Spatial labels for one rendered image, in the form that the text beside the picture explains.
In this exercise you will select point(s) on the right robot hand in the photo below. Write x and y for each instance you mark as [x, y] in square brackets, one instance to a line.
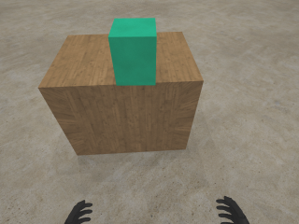
[237, 215]

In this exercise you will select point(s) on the left robot hand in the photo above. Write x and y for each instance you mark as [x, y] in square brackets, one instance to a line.
[76, 213]

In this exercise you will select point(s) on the carton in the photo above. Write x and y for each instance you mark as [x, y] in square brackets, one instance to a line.
[133, 48]

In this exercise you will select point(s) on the pedestal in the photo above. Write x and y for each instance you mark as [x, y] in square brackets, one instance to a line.
[98, 116]

